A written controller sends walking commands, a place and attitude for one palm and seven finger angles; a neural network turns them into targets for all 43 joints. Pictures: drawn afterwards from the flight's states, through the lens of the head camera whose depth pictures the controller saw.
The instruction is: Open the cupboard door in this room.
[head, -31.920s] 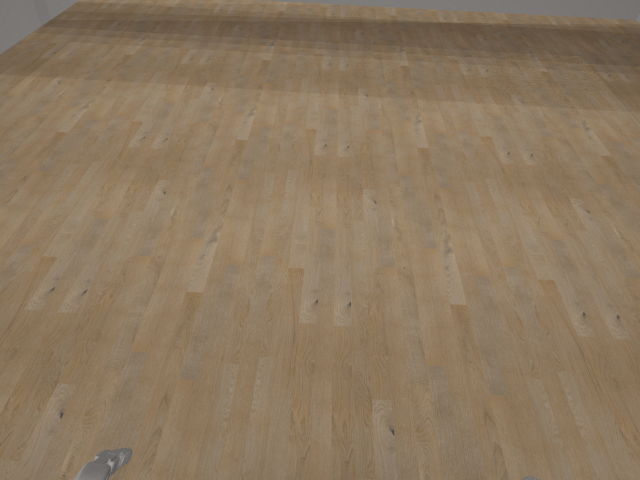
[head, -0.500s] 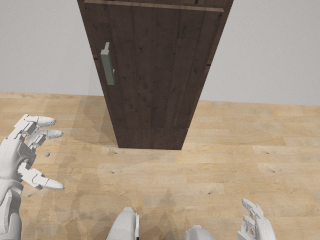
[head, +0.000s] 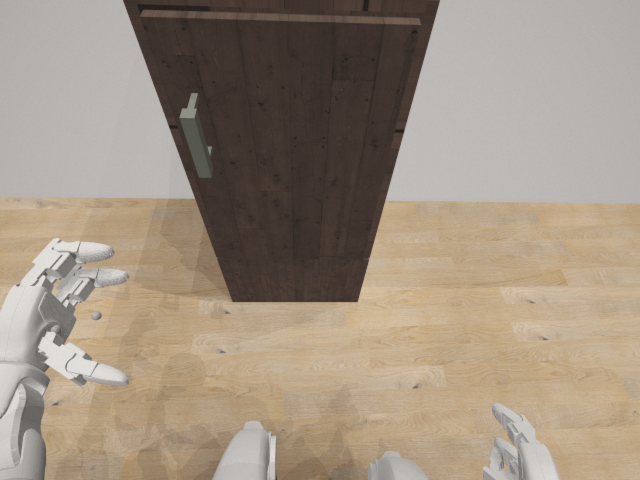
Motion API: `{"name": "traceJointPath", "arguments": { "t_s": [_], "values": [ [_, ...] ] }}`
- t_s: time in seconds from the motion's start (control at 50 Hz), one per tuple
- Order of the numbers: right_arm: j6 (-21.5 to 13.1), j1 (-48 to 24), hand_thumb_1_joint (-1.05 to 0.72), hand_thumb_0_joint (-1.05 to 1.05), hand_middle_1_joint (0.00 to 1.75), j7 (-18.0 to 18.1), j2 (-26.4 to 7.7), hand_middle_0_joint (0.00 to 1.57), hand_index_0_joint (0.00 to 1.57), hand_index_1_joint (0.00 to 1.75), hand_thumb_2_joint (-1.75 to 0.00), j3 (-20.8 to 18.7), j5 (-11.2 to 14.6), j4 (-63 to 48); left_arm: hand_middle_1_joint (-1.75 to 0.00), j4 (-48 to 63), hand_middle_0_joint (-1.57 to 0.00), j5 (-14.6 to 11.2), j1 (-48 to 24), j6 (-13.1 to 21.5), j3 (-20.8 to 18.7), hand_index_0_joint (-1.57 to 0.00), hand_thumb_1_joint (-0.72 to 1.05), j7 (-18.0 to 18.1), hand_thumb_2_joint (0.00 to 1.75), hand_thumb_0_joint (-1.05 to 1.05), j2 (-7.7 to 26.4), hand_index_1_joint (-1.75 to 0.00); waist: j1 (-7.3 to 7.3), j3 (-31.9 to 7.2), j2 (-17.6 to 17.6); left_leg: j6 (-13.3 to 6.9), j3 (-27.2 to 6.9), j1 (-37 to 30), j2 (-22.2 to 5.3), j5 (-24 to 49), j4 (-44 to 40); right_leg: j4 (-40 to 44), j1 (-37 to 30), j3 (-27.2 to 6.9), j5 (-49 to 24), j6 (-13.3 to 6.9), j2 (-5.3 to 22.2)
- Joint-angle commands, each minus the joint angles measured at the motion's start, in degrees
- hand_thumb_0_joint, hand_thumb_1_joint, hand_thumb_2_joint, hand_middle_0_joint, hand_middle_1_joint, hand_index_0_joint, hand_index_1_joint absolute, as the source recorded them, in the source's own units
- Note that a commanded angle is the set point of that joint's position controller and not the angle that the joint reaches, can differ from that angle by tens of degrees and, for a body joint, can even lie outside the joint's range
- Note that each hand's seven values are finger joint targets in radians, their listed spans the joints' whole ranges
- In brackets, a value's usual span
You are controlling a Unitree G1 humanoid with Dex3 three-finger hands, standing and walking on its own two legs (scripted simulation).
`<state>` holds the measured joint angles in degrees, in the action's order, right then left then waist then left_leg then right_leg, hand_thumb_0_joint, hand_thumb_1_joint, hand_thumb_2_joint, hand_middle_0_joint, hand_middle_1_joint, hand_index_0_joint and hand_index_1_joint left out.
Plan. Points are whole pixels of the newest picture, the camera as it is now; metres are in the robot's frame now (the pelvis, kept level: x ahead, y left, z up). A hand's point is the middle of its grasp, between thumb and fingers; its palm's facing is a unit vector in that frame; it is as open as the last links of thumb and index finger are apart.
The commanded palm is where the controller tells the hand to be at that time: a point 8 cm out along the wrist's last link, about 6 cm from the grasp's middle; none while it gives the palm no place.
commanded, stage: raise the hand with hooked fingers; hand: left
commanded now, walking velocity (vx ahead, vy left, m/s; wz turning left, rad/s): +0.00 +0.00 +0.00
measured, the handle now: (200, 136) +0.59 +0.22 +0.04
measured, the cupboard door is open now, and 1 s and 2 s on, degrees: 0 0 0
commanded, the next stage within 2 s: move the hooked fingers beside the handle in 0.02 s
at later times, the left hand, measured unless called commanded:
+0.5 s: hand (124, 263) +0.35 +0.26 +0.05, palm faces +0.02 -1.00 -0.04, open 13.9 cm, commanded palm +0.33 +0.31 +0.05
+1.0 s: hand (143, 215) +0.43 +0.26 +0.05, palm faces +0.05 -1.00 -0.03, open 13.9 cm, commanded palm +0.41 +0.31 +0.04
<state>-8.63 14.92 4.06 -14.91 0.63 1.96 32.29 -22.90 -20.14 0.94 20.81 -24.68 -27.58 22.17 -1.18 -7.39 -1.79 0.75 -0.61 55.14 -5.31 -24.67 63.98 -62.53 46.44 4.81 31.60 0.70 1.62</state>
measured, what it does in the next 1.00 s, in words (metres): stands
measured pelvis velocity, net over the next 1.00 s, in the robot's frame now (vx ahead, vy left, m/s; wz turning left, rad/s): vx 0.00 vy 0.01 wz -0.03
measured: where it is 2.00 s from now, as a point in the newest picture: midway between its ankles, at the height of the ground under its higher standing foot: outside the picture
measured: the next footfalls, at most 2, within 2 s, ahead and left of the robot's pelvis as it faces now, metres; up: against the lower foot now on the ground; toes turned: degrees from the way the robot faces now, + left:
none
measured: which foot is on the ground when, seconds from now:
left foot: down 0.00-1.00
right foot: down 0.00-1.00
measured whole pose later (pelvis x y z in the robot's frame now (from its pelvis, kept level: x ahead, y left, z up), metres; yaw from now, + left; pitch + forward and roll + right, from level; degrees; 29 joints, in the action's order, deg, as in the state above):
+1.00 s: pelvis +0.00 +0.01 -0.01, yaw -2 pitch +20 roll -3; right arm -2.5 17.4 3.5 -15.2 0.4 0.9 36.6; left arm -53.3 -10.8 -33.1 23.5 -28.1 -23.6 29.2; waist -5.1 -7.2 -0.9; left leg 0.3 0.1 62.6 -6.0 -25.3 67.2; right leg -65.8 54.4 3.5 31.8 1.1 1.1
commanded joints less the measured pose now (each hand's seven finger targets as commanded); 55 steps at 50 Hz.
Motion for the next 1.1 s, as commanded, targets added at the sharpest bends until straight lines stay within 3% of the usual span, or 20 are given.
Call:
{"name": "traceJointPath", "arguments": {
  "t_s": [0.0,0.12,0.18,0.22,0.32,0.4,0.5,0.56,0.6,0.68,0.74,0.8,0.88,0.98,1.02,1.06,1.08],
  "values": [
    [-3.11,0.17,-0.90,0.00,0.30,0.71,-8.93,0.20,0.20,0.30,-0.90,-3.73,-0.06,-7.13,-1.20,11.15,-0.30,-2.05,-9.09,4.58,-6.34,-0.30,-0.50,0.50,0.30,0.00,13.90,-1.20,0.20,-16.48,-2.81,-2.22,-0.18,-18.31,4.07,11.72,-7.92,9.38,-1.95,-1.86,-14.73,-1.35,-3.77],
    [-3.05,-0.21,-0.90,0.00,0.30,0.74,-8.96,0.20,0.20,0.30,-0.90,-3.51,0.02,-6.99,-1.20,8.59,-0.30,-1.27,-10.47,4.71,-4.84,-0.30,-0.50,0.29,0.30,0.00,13.18,-1.20,-0.16,-14.52,-2.79,-2.18,-0.18,-16.92,4.05,9.31,-7.99,9.71,-0.92,-2.14,-12.30,-1.31,-3.55],
    [-2.93,0.11,-0.90,0.00,0.30,1.39,-9.37,0.20,0.20,0.30,-0.90,-3.26,0.00,-5.75,-1.20,5.62,-0.30,-0.48,-19.34,4.33,-4.22,-0.30,-0.50,0.25,0.30,0.00,14.32,-1.20,-1.84,-12.79,-1.62,-2.27,-0.28,-14.68,3.80,5.77,-6.98,10.06,1.37,-2.95,-8.40,-1.12,-3.46],
    [-3.06,0.23,-0.90,0.00,0.30,1.79,-9.34,0.20,0.20,0.30,-0.90,-3.13,-0.10,-5.00,-1.20,4.23,-0.30,0.05,-24.11,4.72,-3.85,-0.30,-0.50,0.23,0.30,0.00,14.69,-1.20,-2.15,-13.35,-2.62,-2.32,-0.49,-14.93,3.82,4.77,-6.74,9.95,2.18,-3.27,-6.98,-1.31,-3.30],
    [-3.14,0.77,-0.90,0.00,0.30,1.91,-9.26,0.20,0.20,0.30,-0.90,-3.22,-0.23,-4.32,-1.20,4.25,-0.30,1.57,-28.25,5.27,-3.59,-0.30,-0.50,0.51,0.30,0.00,16.32,-1.20,-1.01,-19.04,-6.98,-2.07,-0.98,-19.23,3.52,7.89,-7.26,8.56,1.81,-2.57,-9.72,-1.89,-3.31],
    [-1.91,1.83,-0.90,0.00,0.30,1.65,-9.54,0.20,0.20,0.30,-0.90,-3.28,-0.20,-3.91,-1.20,-1.82,-0.30,2.33,-29.19,3.04,-5.60,-0.30,-0.50,1.86,0.30,0.00,18.25,-1.20,-1.08,-18.20,-3.22,-2.19,-0.64,-16.80,3.44,8.36,-7.18,8.91,0.88,-2.58,-10.88,-1.44,-3.32],
    [-0.41,3.20,-0.90,0.00,0.30,0.82,-9.59,0.20,0.20,0.30,-0.90,-3.60,-0.39,-4.44,-1.20,-4.87,-0.30,3.51,-30.61,2.03,-5.81,-0.30,-0.50,3.36,0.30,0.00,18.37,-1.20,-0.40,-19.56,-4.10,-2.00,-0.37,-17.35,3.45,10.46,-7.58,8.39,0.42,-2.15,-13.03,-1.51,-3.37],
    [0.22,4.15,-0.90,0.00,0.30,0.48,-9.61,0.20,0.20,0.30,-0.90,-3.72,-0.57,-3.93,-1.20,-5.49,-0.30,3.96,-33.79,3.30,-5.00,-0.30,-0.50,4.06,0.30,0.00,17.82,-1.20,-1.58,-19.77,-2.11,-2.27,-0.25,-16.89,3.37,11.27,-6.59,8.11,0.69,-2.30,-14.14,-1.44,-3.65],
    [0.80,4.92,-0.90,0.00,0.30,0.40,-9.98,0.20,0.20,0.30,-0.90,-3.84,-0.64,-3.05,-1.20,-7.58,-0.30,4.50,-36.33,4.42,-6.48,-0.30,-0.50,4.21,0.30,0.00,19.91,-1.20,-1.84,-19.78,-2.12,-2.14,-0.48,-16.36,3.17,11.45,-6.41,7.56,1.31,-2.27,-14.24,-1.41,-3.67],
    [1.56,5.97,-0.90,0.00,0.30,0.27,-10.03,0.20,0.20,0.30,-0.90,-4.12,-0.76,-2.05,-1.20,-8.86,-0.30,5.33,-40.65,5.81,-4.98,-0.30,-0.50,3.86,0.30,0.00,18.99,-1.20,-2.59,-21.57,-4.50,-2.05,-0.71,-18.86,3.00,13.54,-5.86,6.96,3.22,-2.05,-15.46,-1.60,-3.65],
    [2.34,6.66,-0.90,0.00,0.30,0.28,-10.30,0.20,0.20,0.30,-0.90,-4.25,-0.80,-1.30,-1.20,-11.78,-0.30,5.80,-42.83,5.92,-6.02,-0.30,-0.50,3.68,0.30,0.00,20.71,-1.20,-2.75,-21.38,-3.91,-2.16,-0.77,-18.31,2.96,12.70,-5.64,7.19,3.70,-2.19,-14.67,-1.53,-3.62],
    [2.98,7.22,-0.90,0.00,0.30,0.19,-10.27,0.20,0.20,0.30,-0.90,-4.15,-0.91,-0.81,-1.20,-12.97,-0.30,6.47,-46.40,6.19,-5.31,-0.30,-0.50,3.53,0.30,0.00,20.84,-1.20,-3.00,-22.97,-5.95,-2.04,-1.19,-20.32,2.83,14.54,-5.33,6.67,5.07,-2.03,-15.48,-1.70,-3.65],
    [3.92,8.02,-0.90,0.00,0.30,0.23,-10.46,0.20,0.20,0.30,-0.90,-4.06,-1.10,-0.02,-1.20,-17.14,-0.30,7.51,-50.90,6.65,-6.91,-0.30,-0.50,4.19,0.30,0.00,23.59,-1.20,-3.45,-23.33,-5.01,-2.12,-1.41,-18.92,2.64,14.36,-4.41,5.95,5.75,-2.13,-15.35,-1.66,-3.76],
    [5.10,8.89,-0.90,0.00,0.30,-0.28,-10.64,0.20,0.20,0.30,-0.90,-3.95,-1.37,0.13,-1.20,-21.22,-0.30,8.86,-54.96,6.94,-6.62,-0.30,-0.50,4.44,0.30,0.00,24.63,-1.20,-3.69,-24.15,-7.25,-1.91,-1.70,-19.76,2.48,15.26,-3.83,5.36,7.68,-1.88,-15.18,-1.81,-3.84],
    [5.70,9.31,-0.90,0.00,0.30,-0.33,-10.79,0.20,0.20,0.30,-0.90,-3.93,-1.45,0.32,-1.20,-22.91,-0.30,9.40,-56.50,6.84,-6.88,-0.30,-0.50,4.52,0.30,0.00,25.56,-1.20,-4.15,-24.18,-6.21,-2.09,-1.61,-18.89,2.39,15.10,-3.36,5.25,7.79,-1.96,-15.35,-1.68,-3.90],
    [6.11,9.80,-0.90,0.00,0.30,-0.48,-10.72,0.20,0.20,0.30,-0.90,-3.85,-1.53,0.41,-1.20,-23.98,-0.30,9.51,-59.20,6.90,-5.47,-0.30,-0.50,4.37,0.30,0.00,24.29,-1.20,-5.02,-24.17,-5.43,-2.30,-1.94,-18.52,2.37,14.89,-2.95,5.03,8.71,-1.91,-14.99,-1.67,-4.03],
    [6.37,9.93,-0.90,0.00,0.30,-0.43,-11.00,0.20,0.20,0.30,-0.90,-3.99,-1.53,0.60,-1.20,-24.51,-0.30,9.83,-59.52,6.95,-6.29,-0.30,-0.50,4.42,0.30,0.00,25.55,-1.20,-4.91,-25.00,-6.19,-2.13,-1.99,-19.41,2.13,15.54,-2.81,4.88,9.29,-1.86,-15.28,-1.64,-4.04]
  ]
}}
